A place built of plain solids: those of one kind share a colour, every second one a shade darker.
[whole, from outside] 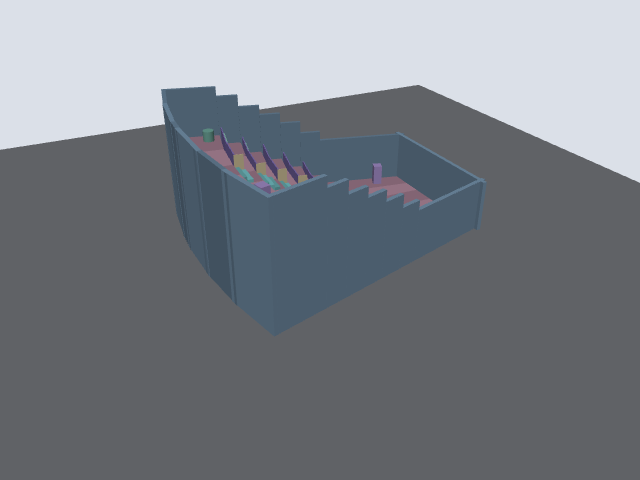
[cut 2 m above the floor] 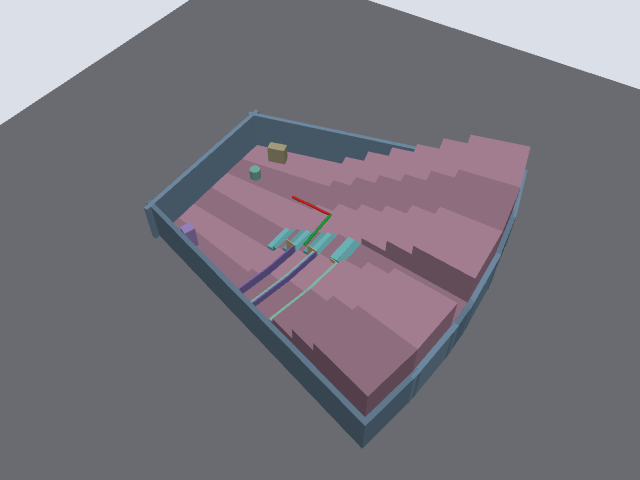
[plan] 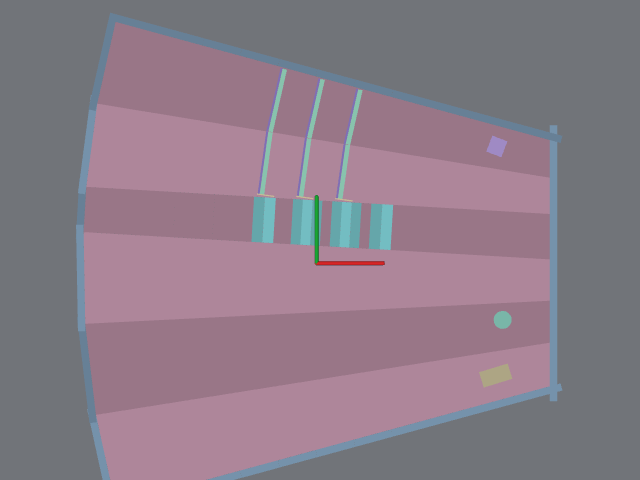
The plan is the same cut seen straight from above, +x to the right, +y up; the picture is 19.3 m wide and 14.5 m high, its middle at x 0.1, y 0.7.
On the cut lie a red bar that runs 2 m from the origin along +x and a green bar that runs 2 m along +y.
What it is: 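A raked hall of assembly; its floor steps down in tiers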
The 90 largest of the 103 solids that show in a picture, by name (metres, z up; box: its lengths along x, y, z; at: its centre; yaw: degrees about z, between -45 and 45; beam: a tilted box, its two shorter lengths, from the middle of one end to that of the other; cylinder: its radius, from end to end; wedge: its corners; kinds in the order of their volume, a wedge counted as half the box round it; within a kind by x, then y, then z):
{
 "floor_1": {"wedge": [[-7.04, 0.94, -5.42], [-7.04, 0.94, 3.58], [-6.99, -1.83, -5.42], [-6.99, -1.83, 3.58], [-4.34, 0.78, -5.42], [-4.34, 0.78, 3.58], [-4.29, -1.7, -5.42], [-4.29, -1.7, 3.58]]},
 "floor_2": {"wedge": [[-6.99, -1.83, -5.42], [-6.99, -1.83, 3.58], [-6.67, -4.58, -5.42], [-6.67, -4.58, 3.58], [-4.29, -1.7, -5.42], [-4.29, -1.7, 3.58], [-3.99, -4.16, -5.42], [-3.99, -4.16, 3.58]]},
 "floor_3": {"wedge": [[-6.96, 2.31, -5.42], [-6.96, 2.31, 3.58], [-6.63, 4.82, -5.42], [-6.63, 4.82, 3.58], [-4.26, 2.15, -5.42], [-4.26, 2.15, 3.58], [-3.96, 4.38, -5.42], [-3.96, 4.38, 3.58]]},
 "floor_4": {"wedge": [[-6.67, -4.58, -5.42], [-6.67, -4.58, 3.58], [-6.07, -7.29, -5.42], [-6.07, -7.29, 3.58], [-3.99, -4.16, -5.42], [-3.99, -4.16, 3.58], [-3.46, -6.58, -5.42], [-3.46, -6.58, 3.58]]},
 "floor_5": {"wedge": [[-6.63, 4.82, -5.42], [-6.63, 4.82, 3.58], [-6.07, 7.29, -5.42], [-6.07, 7.29, 3.58], [-3.96, 4.38, -5.42], [-3.96, 4.38, 3.58], [-3.46, 6.58, -5.42], [-3.46, 6.58, 3.58]]},
 "floor_6": {"box": [2.71, 1.37, 9.0], "at": [-5.65, 1.54, -0.93], "yaw": -3.4},
 "floor_7": {"wedge": [[-4.34, 0.78, -5.96], [-4.34, 0.78, 3.04], [-4.29, -1.7, -5.96], [-4.29, -1.7, 3.04], [-3.15, 0.71, -5.96], [-3.15, 0.71, 3.04], [-3.1, -1.64, -5.96], [-3.1, -1.64, 3.04]]},
 "floor_8": {"wedge": [[-4.29, -1.7, -5.96], [-4.29, -1.7, 3.04], [-3.99, -4.16, -5.96], [-3.99, -4.16, 3.04], [-3.1, -1.64, -5.96], [-3.1, -1.64, 3.04], [-2.82, -3.97, -5.96], [-2.82, -3.97, 3.04]]},
 "floor_9": {"wedge": [[-4.26, 2.15, -5.96], [-4.26, 2.15, 3.04], [-3.96, 4.38, -5.96], [-3.96, 4.38, 3.04], [-3.07, 2.08, -5.96], [-3.07, 2.08, 3.04], [-2.79, 4.19, -5.96], [-2.79, 4.19, 3.04]]},
 "floor_10": {"wedge": [[-3.99, -4.16, -5.96], [-3.99, -4.16, 3.04], [-3.46, -6.58, -5.96], [-3.46, -6.58, 3.04], [-2.82, -3.97, -5.96], [-2.82, -3.97, 3.04], [-2.32, -6.27, -5.96], [-2.32, -6.27, 3.04]]},
 "floor_11": {"wedge": [[-3.96, 4.38, -5.96], [-3.96, 4.38, 3.04], [-3.46, 6.58, -5.96], [-3.46, 6.58, 3.04], [-2.79, 4.19, -5.96], [-2.79, 4.19, 3.04], [-2.32, 6.27, -5.96], [-2.32, 6.27, 3.04]]},
 "floor_12": {"box": [1.19, 1.37, 9.0], "at": [-3.71, 1.43, -1.46], "yaw": -3.4},
 "floor_13": {"wedge": [[-3.16, 0.71, -6.63], [-3.16, 0.71, 2.37], [-3.11, -1.64, -6.63], [-3.11, -1.64, 2.37], [-1.97, 0.64, -6.63], [-1.97, 0.64, 2.37], [-1.92, -1.58, -6.63], [-1.92, -1.58, 2.37]]},
 "floor_14": {"wedge": [[-3.11, -1.64, -6.63], [-3.11, -1.64, 2.37], [-2.83, -3.97, -6.63], [-2.83, -3.97, 2.37], [-1.92, -1.58, -6.63], [-1.92, -1.58, 2.37], [-1.65, -3.79, -6.63], [-1.65, -3.79, 2.37]]},
 "floor_15": {"wedge": [[-3.08, 2.08, -6.63], [-3.08, 2.08, 2.37], [-2.79, 4.19, -6.63], [-2.79, 4.19, 2.37], [-1.89, 2.01, -6.63], [-1.89, 2.01, 2.37], [-1.62, 4.0, -6.63], [-1.62, 4.0, 2.37]]},
 "floor_16": {"wedge": [[-2.83, -3.97, -6.63], [-2.83, -3.97, 2.37], [-2.32, -6.27, -6.63], [-2.32, -6.27, 2.37], [-1.65, -3.79, -6.63], [-1.65, -3.79, 2.37], [-1.17, -5.95, -6.63], [-1.17, -5.95, 2.37]]},
 "floor_17": {"wedge": [[-2.79, 4.19, -6.63], [-2.79, 4.19, 2.37], [-2.32, 6.27, -6.63], [-2.32, 6.27, 2.37], [-1.62, 4.0, -6.63], [-1.62, 4.0, 2.37], [-1.17, 5.95, -6.63], [-1.17, 5.95, 2.37]]},
 "floor_18": {"box": [1.19, 1.37, 9.0], "at": [-2.52, 1.36, -2.13], "yaw": -3.4},
 "floor_19": {"wedge": [[-1.97, 0.64, -7.17], [-1.97, 0.64, 1.83], [-1.92, -1.58, -7.17], [-1.92, -1.58, 1.83], [-0.79, 0.57, -7.17], [-0.79, 0.57, 1.83], [-0.74, -1.52, -7.17], [-0.74, -1.52, 1.83]]},
 "floor_20": {"wedge": [[-1.92, -1.58, -7.17], [-1.92, -1.58, 1.83], [-1.66, -3.79, -7.17], [-1.66, -3.79, 1.83], [-0.74, -1.52, -7.17], [-0.74, -1.52, 1.83], [-0.48, -3.6, -7.17], [-0.48, -3.6, 1.83]]},
 "floor_21": {"wedge": [[-1.89, 2.01, -7.17], [-1.89, 2.01, 1.83], [-1.62, 4.0, -7.17], [-1.62, 4.0, 1.83], [-0.71, 1.94, -7.17], [-0.71, 1.94, 1.83], [-0.45, 3.81, -7.17], [-0.45, 3.81, 1.83]]},
 "floor_22": {"wedge": [[-1.66, -3.79, -7.17], [-1.66, -3.79, 1.83], [-1.18, -5.96, -7.17], [-1.18, -5.96, 1.83], [-0.48, -3.6, -7.17], [-0.48, -3.6, 1.83], [-0.03, -5.64, -7.17], [-0.03, -5.64, 1.83]]},
 "floor_23": {"wedge": [[-1.62, 4.0, -7.17], [-1.62, 4.0, 1.83], [-1.18, 5.96, -7.17], [-1.18, 5.96, 1.83], [-0.45, 3.81, -7.17], [-0.45, 3.81, 1.83], [-0.03, 5.64, -7.17], [-0.03, 5.64, 1.83]]},
 "floor_24": {"box": [1.19, 1.37, 9.0], "at": [-1.34, 1.29, -2.67], "yaw": -3.4},
 "floor_25": {"wedge": [[-0.79, 0.57, -7.77], [-0.79, 0.57, 1.23], [-0.74, -1.52, -7.77], [-0.74, -1.52, 1.23], [0.39, 0.5, -7.77], [0.39, 0.5, 1.23], [0.44, -1.46, -7.77], [0.44, -1.46, 1.23]]},
 "floor_26": {"wedge": [[-0.74, -1.52, -7.77], [-0.74, -1.52, 1.23], [-0.49, -3.6, -7.77], [-0.49, -3.6, 1.23], [0.44, -1.46, -7.77], [0.44, -1.46, 1.23], [0.68, -3.41, -7.77], [0.68, -3.41, 1.23]]},
 "floor_27": {"wedge": [[-0.71, 1.94, -7.77], [-0.71, 1.94, 1.23], [-0.45, 3.81, -7.77], [-0.45, 3.81, 1.23], [0.47, 1.87, -7.77], [0.47, 1.87, 1.23], [0.72, 3.62, -7.77], [0.72, 3.62, 1.23]]},
 "floor_28": {"wedge": [[-0.49, -3.6, -7.77], [-0.49, -3.6, 1.23], [-0.03, -5.64, -7.77], [-0.03, -5.64, 1.23], [0.68, -3.41, -7.77], [0.68, -3.41, 1.23], [1.11, -5.33, -7.77], [1.11, -5.33, 1.23]]},
 "floor_29": {"wedge": [[-0.45, 3.81, -7.77], [-0.45, 3.81, 1.23], [-0.03, 5.64, -7.77], [-0.03, 5.64, 1.23], [0.72, 3.62, -7.77], [0.72, 3.62, 1.23], [1.11, 5.33, -7.77], [1.11, 5.33, 1.23]]},
 "floor_30": {"box": [1.19, 1.37, 9.0], "at": [-0.16, 1.22, -3.27], "yaw": -3.4},
 "floor_31": {"wedge": [[0.39, 0.5, -8.46], [0.39, 0.5, 0.54], [0.44, -1.46, -8.46], [0.44, -1.46, 0.54], [1.57, 0.43, -8.46], [1.57, 0.43, 0.54], [1.63, -1.4, -8.46], [1.63, -1.4, 0.54]]},
 "floor_32": {"wedge": [[0.44, -1.46, -8.46], [0.44, -1.46, 0.54], [0.68, -3.41, -8.46], [0.68, -3.41, 0.54], [1.63, -1.4, -8.46], [1.63, -1.4, 0.54], [1.85, -3.23, -8.46], [1.85, -3.23, 0.54]]},
 "floor_33": {"wedge": [[0.47, 1.87, -8.46], [0.47, 1.87, 0.54], [0.72, 3.62, -8.46], [0.72, 3.62, 0.54], [1.65, 1.8, -8.46], [1.65, 1.8, 0.54], [1.89, 3.42, -8.46], [1.89, 3.42, 0.54]]},
 "floor_34": {"wedge": [[0.68, -3.41, -8.46], [0.68, -3.41, 0.54], [1.11, -5.33, -8.46], [1.11, -5.33, 0.54], [1.85, -3.23, -8.46], [1.85, -3.23, 0.54], [2.25, -5.02, -8.46], [2.25, -5.02, 0.54]]},
 "floor_35": {"wedge": [[0.72, 3.62, -8.46], [0.72, 3.62, 0.54], [1.11, 5.33, -8.46], [1.11, 5.33, 0.54], [1.89, 3.42, -8.46], [1.89, 3.42, 0.54], [2.25, 5.02, -8.46], [2.25, 5.02, 0.54]]},
 "floor_36": {"box": [1.19, 1.37, 9.0], "at": [1.02, 1.15, -3.96], "yaw": -3.4},
 "floor_37": {"wedge": [[1.57, 0.43, -9.0], [1.57, 0.43, 0.0], [1.63, -1.4, -9.0], [1.63, -1.4, 0.0], [7.04, -1.13, -9.0], [7.04, -1.13, 0.0], [7.04, 0.11, -9.0], [7.04, 0.11, 0.0]]},
 "floor_38": {"wedge": [[1.57, 0.43, -9.0], [1.57, 0.43, 0.0], [1.65, 1.8, -9.0], [1.65, 1.8, 0.0], [7.04, 0.11, -9.0], [7.04, 0.11, 0.0], [7.04, 1.49, -9.0], [7.04, 1.49, 0.0]]},
 "floor_39": {"wedge": [[1.63, -1.4, -9.0], [1.63, -1.4, 0.0], [1.85, -3.23, -9.0], [1.85, -3.23, 0.0], [7.04, -2.4, -9.0], [7.04, -2.4, 0.0], [7.04, -1.13, -9.0], [7.04, -1.13, 0.0]]},
 "floor_40": {"wedge": [[1.65, 1.8, -9.0], [1.65, 1.8, 0.0], [1.89, 3.42, -9.0], [1.89, 3.42, 0.0], [7.04, 1.49, -9.0], [7.04, 1.49, 0.0], [7.04, 2.58, -9.0], [7.04, 2.58, 0.0]]},
 "floor_41": {"wedge": [[1.85, -3.23, -9.0], [1.85, -3.23, 0.0], [2.25, -5.02, -9.0], [2.25, -5.02, 0.0], [7.04, -3.72, -9.0], [7.04, -3.72, 0.0], [7.04, -2.4, -9.0], [7.04, -2.4, 0.0]]},
 "floor_42": {"wedge": [[1.89, 3.42, -9.0], [1.89, 3.42, 0.0], [2.25, 5.02, -9.0], [2.25, 5.02, 0.0], [7.04, 2.58, -9.0], [7.04, 2.58, 0.0], [7.04, 3.72, -9.0], [7.04, 3.72, 0.0]]},
 "wall_1": {"box": [0.23, 3.22, 11.79], "at": [-7.13, -0.45, 0.47], "yaw": 1.0},
 "wall_2": {"box": [0.23, 1.82, 11.79], "at": [-7.11, 1.63, 0.47], "yaw": -3.4},
 "wall_3": {"box": [0.23, 3.22, 11.79], "at": [-6.94, -3.22, 0.47], "yaw": 6.7},
 "wall_4": {"box": [0.23, 2.99, 11.79], "at": [-6.91, 3.58, 0.47], "yaw": -7.5},
 "wall_5": {"box": [0.23, 3.22, 11.79], "at": [-6.48, -5.96, 0.47], "yaw": 12.4},
 "wall_6": {"box": [0.23, 2.98, 11.79], "at": [-6.46, 6.08, 0.47], "yaw": -12.7},
 "wall_7": {"box": [2.94, 0.23, 11.79], "at": [-4.85, -7.07, 0.47], "yaw": 15.2},
 "wall_8": {"box": [2.94, 0.23, 11.79], "at": [-4.85, 7.07, 0.47], "yaw": -15.2},
 "wall_9": {"box": [1.18, 0.23, 11.79], "at": [-2.86, -6.53, -0.06], "yaw": 15.2},
 "wall_10": {"box": [1.18, 0.23, 11.79], "at": [-2.86, 6.53, -0.06], "yaw": -15.2},
 "wall_11": {"box": [1.18, 0.23, 11.79], "at": [-1.72, -6.22, -0.74], "yaw": 15.2},
 "wall_12": {"box": [1.18, 0.23, 11.79], "at": [-1.72, 6.22, -0.74], "yaw": -15.2},
 "wall_13": {"box": [1.18, 0.23, 11.79], "at": [-0.57, -5.91, -1.28], "yaw": 15.2},
 "wall_14": {"box": [1.18, 0.23, 11.79], "at": [-0.57, 5.91, -1.28], "yaw": -15.2},
 "wall_15": {"box": [1.18, 0.23, 11.79], "at": [0.57, -5.6, -1.87], "yaw": 15.2},
 "wall_16": {"box": [1.18, 0.23, 11.79], "at": [0.57, 5.6, -1.87], "yaw": -15.2},
 "wall_17": {"box": [1.18, 0.23, 11.79], "at": [1.71, -5.29, -2.57], "yaw": 15.2},
 "wall_18": {"box": [1.18, 0.23, 11.79], "at": [1.71, 5.29, -2.57], "yaw": -15.2},
 "wall_19": {"box": [5.3, 0.23, 11.79], "at": [4.84, -4.43, -3.1], "yaw": 15.2},
 "wall_20": {"box": [5.3, 0.23, 11.79], "at": [4.84, 4.43, -3.1], "yaw": -15.2},
 "wall_21": {"box": [0.23, 8.34, 11.79], "at": [7.15, 0.0, -3.1]},
 "tread_1": {"box": [0.33, 1.37, 0.36], "at": [-4.13, 1.45, 3.22], "yaw": -3.4},
 "tread_2": {"box": [0.3, 1.37, 0.34], "at": [-2.67, 1.37, 2.53], "yaw": -3.4},
 "tread_3": {"box": [0.33, 1.37, 0.36], "at": [-1.77, 1.32, 2.01], "yaw": -3.4},
 "tread_4": {"box": [0.3, 1.37, 0.45], "at": [-0.6, 1.25, 1.45], "yaw": -3.4},
 "tread_5": {"box": [0.3, 1.37, 0.3], "at": [-0.31, 1.23, 1.38], "yaw": -3.4},
 "tread_6": {"box": [0.3, 1.37, 0.52], "at": [0.58, 1.18, 0.8], "yaw": -3.4},
 "tread_7": {"box": [0.3, 1.37, 0.35], "at": [0.87, 1.16, 0.71], "yaw": -3.4},
 "tread_8": {"box": [0.33, 1.37, 0.41], "at": [1.78, 1.11, 0.15], "yaw": -3.4},
 "seatback_1": {"box": [0.06, 2.17, 1.02], "at": [-3.98, 3.28, 3.55], "yaw": -7.7},
 "seatback_2": {"box": [0.06, 2.21, 1.02], "at": [-3.59, 5.44, 3.55], "yaw": -12.7},
 "seatback_3": {"box": [0.06, 2.04, 1.02], "at": [-2.8, 3.15, 2.87], "yaw": -7.8},
 "seatback_4": {"box": [0.06, 2.08, 1.02], "at": [-2.43, 5.19, 2.87], "yaw": -12.7},
 "seatback_5": {"box": [0.06, 1.92, 1.02], "at": [-1.63, 3.02, 2.34], "yaw": -7.9},
 "seatback_6": {"box": [0.06, 1.96, 1.02], "at": [-1.28, 4.93, 2.34], "yaw": -12.8},
 "seatback_7": {"box": [0.06, 1.8, 1.02], "at": [-0.45, 2.89, 1.74], "yaw": -8.0},
 "seatback_8": {"box": [0.06, 1.84, 1.02], "at": [-0.12, 4.68, 1.74], "yaw": -12.8},
 "seat_1": {"box": [0.14, 1.91, 0.66], "at": [-1.53, 3.01, 2.16], "yaw": -7.9},
 "seat_2": {"box": [0.14, 1.95, 0.66], "at": [-1.18, 4.91, 2.16], "yaw": -12.8},
 "seat_3": {"box": [0.14, 1.78, 0.66], "at": [-0.35, 2.88, 1.56], "yaw": -8.0},
 "seat_4": {"box": [0.14, 1.82, 0.66], "at": [-0.02, 4.66, 1.56], "yaw": -12.8},
 "seat_5": {"box": [0.14, 1.66, 0.66], "at": [0.83, 2.75, 0.87], "yaw": -8.1},
 "seat_6": {"box": [0.14, 1.7, 0.66], "at": [1.13, 4.41, 0.87], "yaw": -12.8},
 "chairstack_1": {"box": [0.5, 0.57, 1.16], "at": [-4.72, -3.12, 4.15], "yaw": 13.4},
 "chairstack_2": {"box": [0.49, 0.52, 1.21], "at": [5.44, 3.53, 0.55], "yaw": -20.7},
 "trolley_1": {"box": [0.91, 0.49, 0.97], "at": [5.41, -3.39, 0.44], "yaw": 17.0},
 "drum_1": {"cylinder": 0.31, "from": [-4.27, 6.04, 3.57], "to": [-4.27, 6.04, 4.16]},
 "drum_2": {"cylinder": 0.27, "from": [5.62, -1.71, 0.0], "to": [5.62, -1.71, 0.55]}
}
